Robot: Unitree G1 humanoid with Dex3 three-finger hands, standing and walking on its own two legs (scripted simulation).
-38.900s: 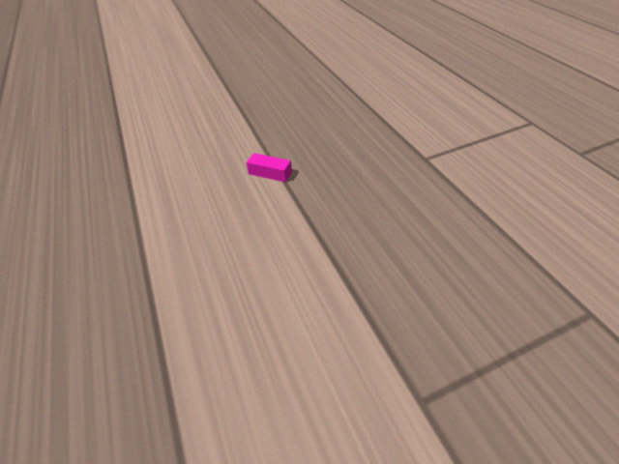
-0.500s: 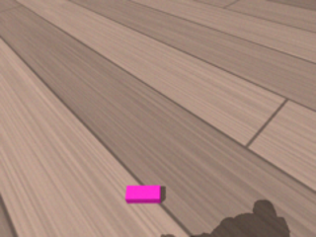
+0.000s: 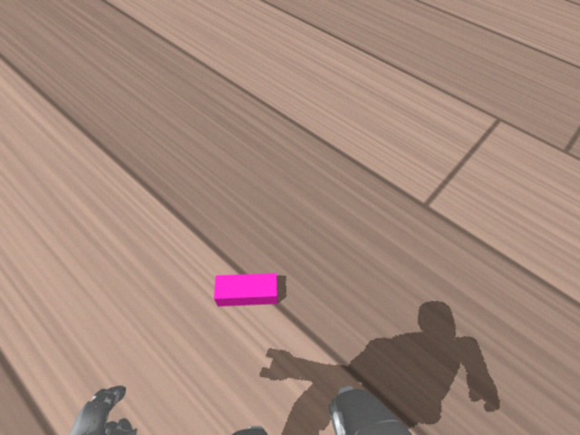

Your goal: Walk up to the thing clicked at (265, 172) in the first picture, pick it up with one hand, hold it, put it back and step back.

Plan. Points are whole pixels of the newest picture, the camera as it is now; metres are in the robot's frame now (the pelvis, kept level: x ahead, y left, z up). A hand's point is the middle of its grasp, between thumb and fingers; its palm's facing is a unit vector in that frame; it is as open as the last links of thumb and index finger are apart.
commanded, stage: walk up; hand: left
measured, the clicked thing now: (247, 289) +0.60 +0.16 -0.73
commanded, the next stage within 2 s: stand in 2.00 s
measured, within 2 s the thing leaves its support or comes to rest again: neither
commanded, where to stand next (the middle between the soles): +0.21 -0.08 m, yaw +0 degrees
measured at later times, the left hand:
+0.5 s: hand out of the picture -0.01 +0.25 -0.14, palm faces -0.07 -0.91 -0.41, open 7.4 cm
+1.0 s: hand out of the picture -0.18 +0.23 -0.15, palm faces -0.06 -0.93 -0.36, open 7.4 cm
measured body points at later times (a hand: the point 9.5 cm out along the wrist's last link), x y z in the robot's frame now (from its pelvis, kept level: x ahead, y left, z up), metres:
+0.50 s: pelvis -0.13 -0.01 +0.00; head -0.07 -0.02 +0.44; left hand +0.00 +0.29 -0.11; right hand -0.04 -0.34 -0.12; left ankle -0.18 +0.12 -0.68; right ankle -0.10 -0.14 -0.73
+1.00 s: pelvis -0.25 -0.03 +0.00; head -0.24 -0.03 +0.45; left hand -0.18 +0.28 -0.12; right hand -0.17 -0.35 -0.11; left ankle -0.21 +0.10 -0.71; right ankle -0.26 -0.16 -0.73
